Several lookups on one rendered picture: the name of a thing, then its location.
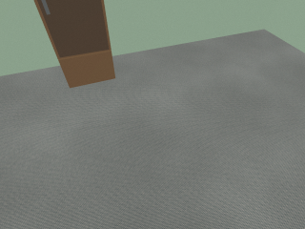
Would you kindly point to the handle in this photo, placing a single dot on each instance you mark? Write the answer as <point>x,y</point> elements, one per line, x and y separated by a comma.
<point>46,7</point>

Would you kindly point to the cupboard door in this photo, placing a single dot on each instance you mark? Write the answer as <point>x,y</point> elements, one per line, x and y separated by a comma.
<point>76,26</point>

